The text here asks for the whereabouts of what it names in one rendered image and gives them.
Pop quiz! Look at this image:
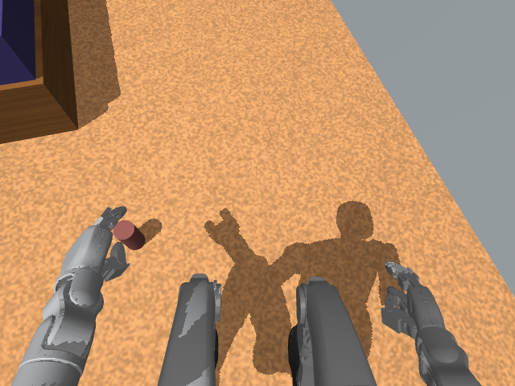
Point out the left robot arm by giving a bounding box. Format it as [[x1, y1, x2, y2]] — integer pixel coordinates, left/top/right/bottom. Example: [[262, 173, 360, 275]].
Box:
[[11, 269, 104, 386]]

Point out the right robot arm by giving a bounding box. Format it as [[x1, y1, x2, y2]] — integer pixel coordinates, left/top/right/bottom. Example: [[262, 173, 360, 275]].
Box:
[[415, 326, 481, 386]]

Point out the right robot hand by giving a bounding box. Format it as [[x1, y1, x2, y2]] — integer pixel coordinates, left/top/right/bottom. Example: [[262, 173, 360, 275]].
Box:
[[381, 261, 446, 340]]

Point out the left robot hand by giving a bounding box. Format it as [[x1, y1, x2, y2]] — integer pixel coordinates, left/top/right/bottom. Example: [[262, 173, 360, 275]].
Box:
[[60, 206, 130, 282]]

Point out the bed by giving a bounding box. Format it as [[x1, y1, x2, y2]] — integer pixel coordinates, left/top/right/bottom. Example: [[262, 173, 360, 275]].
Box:
[[0, 0, 78, 144]]

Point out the can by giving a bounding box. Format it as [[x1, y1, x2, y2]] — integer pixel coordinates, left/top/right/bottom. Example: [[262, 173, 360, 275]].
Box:
[[113, 220, 146, 250]]

